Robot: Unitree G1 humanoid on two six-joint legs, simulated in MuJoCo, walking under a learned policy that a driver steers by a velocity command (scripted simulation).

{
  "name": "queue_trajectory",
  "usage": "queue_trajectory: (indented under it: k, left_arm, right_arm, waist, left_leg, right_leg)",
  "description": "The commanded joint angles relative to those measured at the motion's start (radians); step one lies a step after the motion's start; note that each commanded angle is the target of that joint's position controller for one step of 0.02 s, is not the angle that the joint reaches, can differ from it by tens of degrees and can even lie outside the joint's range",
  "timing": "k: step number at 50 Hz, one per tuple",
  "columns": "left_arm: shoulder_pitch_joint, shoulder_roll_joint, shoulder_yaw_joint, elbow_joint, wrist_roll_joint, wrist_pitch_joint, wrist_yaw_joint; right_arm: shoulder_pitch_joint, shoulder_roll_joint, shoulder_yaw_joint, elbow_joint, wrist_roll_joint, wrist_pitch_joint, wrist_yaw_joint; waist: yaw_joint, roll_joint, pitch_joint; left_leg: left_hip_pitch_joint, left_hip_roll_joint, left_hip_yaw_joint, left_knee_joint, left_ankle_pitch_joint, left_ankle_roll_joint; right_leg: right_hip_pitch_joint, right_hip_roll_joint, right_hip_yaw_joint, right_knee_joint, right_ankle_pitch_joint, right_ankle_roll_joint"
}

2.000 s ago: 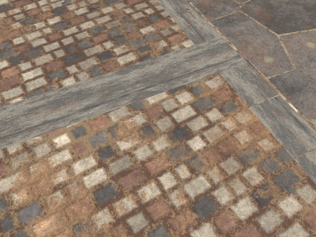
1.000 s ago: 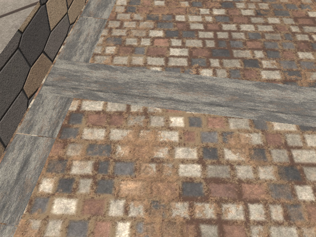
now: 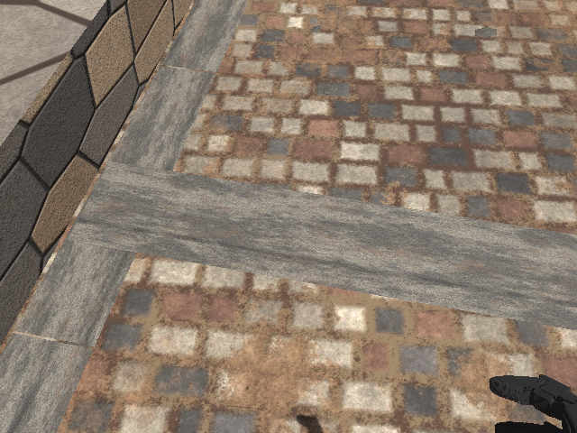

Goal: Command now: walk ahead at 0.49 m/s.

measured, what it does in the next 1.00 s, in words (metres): walks ahead: right foot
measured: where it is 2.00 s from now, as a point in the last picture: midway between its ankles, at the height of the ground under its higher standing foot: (381, 192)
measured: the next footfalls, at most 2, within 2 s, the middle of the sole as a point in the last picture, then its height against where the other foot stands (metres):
right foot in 0.48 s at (383, 425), level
left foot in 1.02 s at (283, 298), level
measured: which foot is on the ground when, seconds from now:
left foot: down 0.00-0.50, up 0.52-1.00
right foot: up 0.00-0.46, down 0.48-1.00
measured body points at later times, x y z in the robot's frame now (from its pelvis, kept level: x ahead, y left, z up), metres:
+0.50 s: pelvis +0.30 -0.03 +0.00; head +0.33 -0.05 +0.45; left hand +0.52 +0.20 -0.07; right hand +0.29 -0.32 -0.13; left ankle +0.12 +0.10 -0.71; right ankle +0.42 -0.14 -0.72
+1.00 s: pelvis +0.57 -0.02 +0.01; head +0.60 -0.02 +0.46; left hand +0.55 +0.27 -0.12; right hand +0.80 -0.25 -0.07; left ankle +0.72 +0.10 -0.71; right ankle +0.42 -0.14 -0.72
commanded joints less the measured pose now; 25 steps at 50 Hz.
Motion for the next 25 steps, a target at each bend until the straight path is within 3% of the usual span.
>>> queue_trajectory:
  k: [1,2,3,5,7,10,14,17,19,22,23,24,25]
  left_arm:
    - [-0.028,0.150,0.024,-0.117,-0.036,-0.060,-0.016]
    - [-0.104,0.151,0.022,-0.141,-0.042,-0.069,-0.017]
    - [-0.139,0.136,0.023,-0.147,-0.027,-0.069,-0.013]
    - [-0.091,0.108,0.025,-0.129,-0.011,-0.048,-0.012]
    - [-0.075,0.075,0.018,-0.124,-0.006,-0.027,-0.007]
    - [-0.186,0.069,0.015,-0.168,0.007,-0.022,-0.002]
    - [-0.341,0.037,0.001,-0.207,0.004,-0.043,-0.019]
    - [-0.424,0.044,0.000,-0.239,-0.007,-0.051,-0.035]
    - [-0.455,0.059,0.005,-0.259,-0.008,-0.054,-0.047]
    - [-0.392,0.095,0.019,-0.253,-0.006,-0.056,-0.055]
    - [-0.283,0.123,0.037,-0.224,-0.005,-0.056,-0.051]
    - [-0.122,0.174,0.061,-0.180,-0.001,-0.054,-0.041]
    - [-0.001,0.280,0.084,-0.165,0.021,-0.050,-0.034]
  right_arm:
    - [0.360,-0.179,-0.061,0.048,0.004,0.007,-0.018]
    - [0.286,-0.158,-0.053,0.040,0.005,0.008,-0.019]
    - [0.232,-0.134,-0.046,0.041,-0.002,0.005,-0.016]
    - [0.180,-0.106,-0.040,0.041,-0.015,-0.007,-0.012]
    - [0.180,-0.116,-0.043,0.061,-0.005,-0.021,-0.010]
    - [0.215,-0.145,-0.050,0.094,-0.005,-0.027,-0.021]
    - [0.277,-0.174,-0.053,0.123,0.004,-0.014,-0.035]
    - [0.345,-0.194,-0.057,0.159,0.013,0.001,-0.038]
    - [0.363,-0.198,-0.060,0.177,0.016,0.015,-0.042]
    - [0.350,-0.214,-0.066,0.187,0.016,0.034,-0.050]
    - [0.329,-0.213,-0.064,0.185,0.013,0.042,-0.051]
    - [0.336,-0.179,-0.049,0.176,0.002,0.045,-0.054]
    - [0.434,-0.082,-0.016,0.142,-0.011,0.031,-0.050]
  waist:
    - [-0.184,0.170,-0.310]
    - [-0.155,0.096,-0.189]
    - [-0.121,0.037,-0.107]
    - [-0.059,0.078,-0.078]
    - [-0.036,0.075,-0.060]
    - [-0.055,0.055,-0.007]
    - [-0.116,0.039,0.014]
    - [-0.147,0.041,0.024]
    - [-0.144,0.045,0.025]
    - [-0.090,0.074,-0.024]
    - [-0.026,0.070,-0.091]
    - [0.041,0.045,-0.214]
    - [0.025,-0.146,-0.383]
  left_leg:
    - [0.831,0.375,-0.679,-0.264,-0.295,0.224]
    - [0.665,0.338,-0.542,-0.292,-0.235,0.195]
    - [0.520,0.296,-0.443,-0.329,-0.138,0.181]
    - [0.369,0.240,-0.338,-0.392,-0.032,0.173]
    - [0.301,0.230,-0.270,-0.433,0.037,0.190]
    - [0.291,0.214,-0.198,-0.467,0.093,0.193]
    - [0.312,0.171,-0.108,-0.467,0.103,0.146]
    - [0.416,0.216,-0.123,-0.438,0.087,0.141]
    - [0.508,0.254,-0.137,-0.394,0.123,0.128]
    - [0.591,0.275,-0.141,-0.278,0.336,0.096]
    - [0.577,0.240,-0.109,-0.142,0.486,0.075]
    - [0.474,0.185,-0.069,0.071,0.459,0.043]
    - [0.118,0.062,-0.021,0.458,0.105,-0.021]
  right_leg:
    - [-0.700,-0.002,0.118,0.631,-0.054,-0.024]
    - [-0.698,-0.055,0.079,0.588,0.038,-0.031]
    - [-0.671,-0.092,0.058,0.521,0.108,-0.025]
    - [-0.558,-0.137,0.064,0.452,0.187,-0.009]
    - [-0.541,-0.149,0.050,0.403,0.209,0.014]
    - [-0.622,-0.159,0.040,0.245,0.350,0.048]
    - [-0.568,-0.110,-0.011,-0.052,0.581,0.045]
    - [-0.583,-0.090,-0.007,-0.149,0.599,0.031]
    - [-0.610,-0.082,0.006,-0.191,0.538,0.006]
    - [-0.509,-0.045,-0.019,-0.222,0.409,-0.036]
    - [-0.357,-0.012,-0.053,-0.247,0.408,-0.062]
    - [-0.101,-0.039,-0.030,-0.218,0.433,-0.099]
    - [0.299,-0.293,0.350,-0.204,0.379,-0.231]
